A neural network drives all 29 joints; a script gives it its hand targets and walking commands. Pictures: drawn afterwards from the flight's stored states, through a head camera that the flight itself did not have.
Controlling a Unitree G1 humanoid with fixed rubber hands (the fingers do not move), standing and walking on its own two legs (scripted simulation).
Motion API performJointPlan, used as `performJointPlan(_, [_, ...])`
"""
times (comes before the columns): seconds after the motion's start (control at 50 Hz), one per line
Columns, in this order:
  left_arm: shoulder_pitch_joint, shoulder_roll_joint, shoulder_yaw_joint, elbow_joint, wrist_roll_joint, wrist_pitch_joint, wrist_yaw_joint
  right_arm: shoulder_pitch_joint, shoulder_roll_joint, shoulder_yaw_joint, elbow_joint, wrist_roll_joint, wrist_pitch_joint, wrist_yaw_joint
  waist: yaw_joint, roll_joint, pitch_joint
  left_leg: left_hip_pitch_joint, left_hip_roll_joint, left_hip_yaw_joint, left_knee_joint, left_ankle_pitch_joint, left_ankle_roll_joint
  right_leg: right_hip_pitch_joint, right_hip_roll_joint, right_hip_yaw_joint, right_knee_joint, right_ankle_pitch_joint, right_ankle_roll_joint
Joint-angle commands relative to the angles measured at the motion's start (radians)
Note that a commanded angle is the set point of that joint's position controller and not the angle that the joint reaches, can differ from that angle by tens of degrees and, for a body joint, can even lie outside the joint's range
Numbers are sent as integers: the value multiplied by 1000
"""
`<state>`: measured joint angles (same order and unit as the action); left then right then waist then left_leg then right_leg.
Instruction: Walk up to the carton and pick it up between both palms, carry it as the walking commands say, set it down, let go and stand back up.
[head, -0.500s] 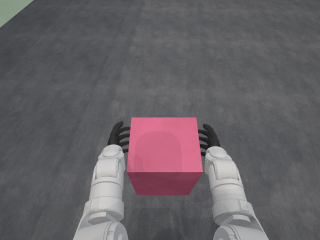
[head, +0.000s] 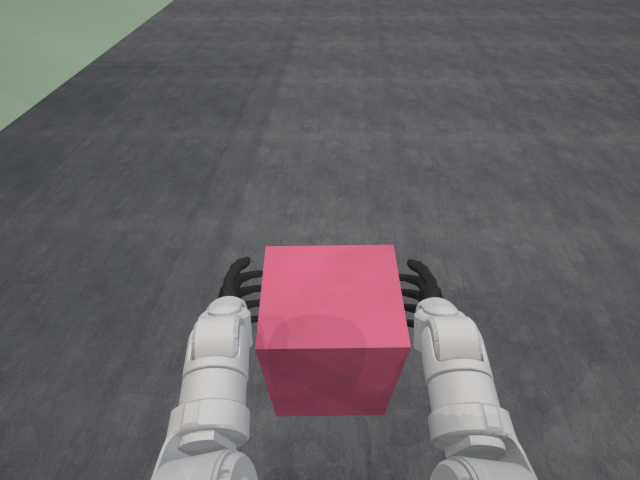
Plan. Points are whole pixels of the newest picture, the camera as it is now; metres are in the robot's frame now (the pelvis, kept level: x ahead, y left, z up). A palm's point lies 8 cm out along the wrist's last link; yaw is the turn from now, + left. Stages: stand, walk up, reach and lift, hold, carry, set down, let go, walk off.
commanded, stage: reach and lift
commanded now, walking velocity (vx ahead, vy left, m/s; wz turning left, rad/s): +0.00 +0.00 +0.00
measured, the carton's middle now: (329, 337) +0.32 +0.00 -0.02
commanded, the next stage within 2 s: hold in 0.94 s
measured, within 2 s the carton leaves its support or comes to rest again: neither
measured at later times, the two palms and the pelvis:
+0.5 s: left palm (222, 320) +0.31 +0.14 +0.05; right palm (418, 312) +0.31 -0.12 +0.05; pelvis +0.00 +0.00 +0.00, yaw +0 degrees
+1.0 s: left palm (226, 326) +0.30 +0.13 +0.05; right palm (426, 320) +0.30 -0.13 +0.05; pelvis +0.00 +0.00 +0.00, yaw +0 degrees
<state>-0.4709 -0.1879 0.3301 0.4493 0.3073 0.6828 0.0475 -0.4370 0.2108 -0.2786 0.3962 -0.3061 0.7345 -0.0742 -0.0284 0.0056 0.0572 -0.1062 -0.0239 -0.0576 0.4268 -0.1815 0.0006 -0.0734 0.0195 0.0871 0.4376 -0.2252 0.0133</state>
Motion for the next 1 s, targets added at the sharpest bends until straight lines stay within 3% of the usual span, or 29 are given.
performJointPlan(0.0, [-527, -1028, -529, 14, -234, 1, -241, -535, 1050, 462, 24, 241, -36, 222, -26, -20, -275, 140, -50, -19, -51, 88, 12, -20, 60, -6, -81, 134, -4])
performJointPlan(0.02, [-495, -1028, -491, 50, -218, -2, -241, -577, 1055, 483, -13, 249, -41, 223, 10, -28, -261, 115, -50, -18, -49, 64, 17, -10, 55, -4, -76, 109, -4])
performJointPlan(0.04, [-507, -1027, -519, 1, -224, 2, -237, -527, 1061, 474, 15, 262, -40, 230, -3, 51, -272, 124, -56, -13, -48, 72, 9, -8, 55, 1, -69, 132, -12])
performJointPlan(0.1, [-468, -1039, -506, 24, -230, -4, -238, -583, 1080, 537, -31, 265, -44, 229, 47, -60, -328, 129, -51, -7, -37, 131, 14, 34, 57, -1, -65, 189, 4])
performJointPlan(0.12, [-521, -1031, -522, 12, -237, -4, -244, -605, 1071, 523, -30, 271, -49, 224, 38, 25, -312, 104, -58, -2, -34, 64, 10, 38, 51, 11, -67, 120, -2])
performJointPlan(0.16, [-582, -1026, -566, -67, -253, -6, -234, -550, 1066, 495, 38, 265, -44, 237, 17, 36, -292, 114, -55, -4, -42, 50, -2, -10, 57, 5, -64, 100, -8])
performJointPlan(0.18, [-497, -1015, -514, 15, -227, 8, -229, -544, 1049, 498, 44, 246, -44, 234, 29, 2, -250, 140, -48, -4, -42, 57, 3, -44, 47, 11, -75, 88, -12])
performJointPlan(0.24, [-507, -1042, -525, 8, -248, 4, -240, -630, 1043, 527, -33, 270, -61, 232, 44, -23, -267, 126, -50, -7, -33, 78, 8, -11, 50, 11, -76, 93, -3])
performJointPlan(0.26, [-545, -1057, -565, -35, -261, 0, -232, -605, 1032, 524, -18, 274, -63, 235, 24, 56, -289, 133, -46, -19, -39, 114, -2, 0, 55, 10, -62, 139, -20])
performJointPlan(0.3, [-521, -1034, -539, -21, -262, 7, -234, -557, 1046, 522, 6, 258, -54, 233, 27, -2, -290, 136, -50, -5, -39, 108, -3, 11, 63, 1, -70, 141, -9])
performJointPlan(0.32, [-484, -1054, -547, 23, -254, 11, -234, -606, 1018, 527, -38, 268, -63, 232, 30, 6, -311, 142, -46, -18, -45, 112, -3, 14, 61, 5, -69, 136, -13])
performJointPlan(0.34, [-547, -1045, -555, -11, -254, 7, -235, -541, 1029, 475, 57, 246, -56, 235, 1, 45, -280, 122, -50, -14, -52, 81, -8, 0, 60, 3, -71, 116, -18])
performJointPlan(0.36, [-503, -1056, -556, -21, -269, 7, -235, -525, 1030, 496, 24, 241, -52, 235, 0, -55, -258, 128, -44, -17, -52, 109, -2, 10, 68, -6, -70, 140, -11])
performJointPlan(0.4, [-502, -1047, -569, -32, -256, 16, -229, -512, 1026, 486, 16, 249, -53, 232, 4, 47, -255, 124, -48, -17, -50, 100, -7, 17, 57, 8, -70, 134, -20])
performJointPlan(0.42, [-473, -1024, -519, 21, -234, 17, -226, -516, 1024, 480, 33, 228, -47, 231, 15, -35, -214, 96, -39, -25, -67, 85, 0, -9, 63, 1, -72, 111, -14])
performJointPlan(0.44, [-452, -1075, -570, 4, -255, 14, -233, -576, 1029, 528, -63, 272, -71, 233, 21, 22, -309, 143, -49, -17, -46, 137, -6, 22, 59, 5, -66, 168, -19])
performJointPlan(0.46, [-465, -1069, -576, -35, -264, 9, -232, -518, 1039, 536, -36, 259, -55, 235, 16, -28, -307, 145, -50, -14, -52, 151, -6, 33, 65, 0, -73, 177, -8])
performJointPlan(0.56, [-449, -1040, -602, -83, -263, 12, -226, -506, 1032, 551, -41, 289, -57, 248, 33, 41, -293, 119, -54, -7, -56, 136, -11, 40, 62, 3, -73, 181, -13])
performJointPlan(0.58, [-428, -1024, -568, -36, -240, 23, -222, -455, 1026, 513, 9, 259, -39, 241, 25, 39, -257, 104, -55, -9, -66, 84, -8, 30, 61, 5, -76, 133, -18])
performJointPlan(0.6, [-419, -1042, -570, -36, -257, 16, -225, -498, 1019, 548, -41, 260, -47, 245, 26, -44, -271, 113, -42, -26, -74, 77, 1, 30, 71, -6, -75, 118, -17])
performJointPlan(0.66, [-453, -1061, -622, -97, -271, 9, -230, -481, 1052, 551, -48, 289, -56, 247, 28, 47, -323, 127, -51, -15, -54, 137, -10, 48, 63, 7, -63, 181, -22])
performJointPlan(0.74, [-417, -1049, -591, -88, -274, 10, -238, -451, 1065, 552, -53, 277, -44, 242, 20, -51, -270, 121, -46, -12, -54, 93, 3, 12, 63, -1, -73, 118, -8])
performJointPlan(0.78, [-459, -1047, -583, -77, -270, 14, -245, -497, 1064, 545, -42, 279, -46, 245, 27, 3, -274, 121, -50, -10, -51, 15, 2, -7, 53, 15, -81, 39, -11])
performJointPlan(0.82, [-466, -1072, -621, -109, -289, 13, -247, -496, 1065, 545, -61, 289, -53, 245, 3, -6, -294, 130, -44, -15, -45, 45, 1, -10, 58, 5, -69, 75, -16])
performJointPlan(0.86, [-452, -1059, -612, -102, -284, 17, -243, -464, 1073, 540, -34, 288, -44, 244, 18, 35, -297, 129, -51, -2, -47, 66, -5, 3, 53, 10, -77, 95, -16])
performJointPlan(0.9, [-410, -1051, -612, -115, -287, 20, -249, -442, 1100, 596, -86, 316, -40, 245, 51, 15, -311, 117, -58, 6, -42, 122, 1, 42, 48, 17, -72, 177, -6])
performJointPlan(0.92, [-353, -1064, -593, -70, -270, 30, -250, -450, 1059, 573, -93, 294, -35, 240, 31, -47, -276, 106, -53, -14, -57, 139, 3, 42, 57, 8, -76, 191, -1])
performJointPlan(0.96, [-367, -1058, -577, -75, -264, 34, -250, -464, 1063, 564, -100, 298, -38, 246, 37, 17, -225, 102, -56, -4, -52, 71, 5, 3, 46, 18, -84, 109, -11])
performJointPlan(0.98, [-383, -1057, -594, -85, -275, 23, -253, -494, 1070, 581, -123, 304, -45, 244, 38, -8, -283, 110, -54, -9, -52, 76, 2, 21, 56, 8, -78, 111, -14])
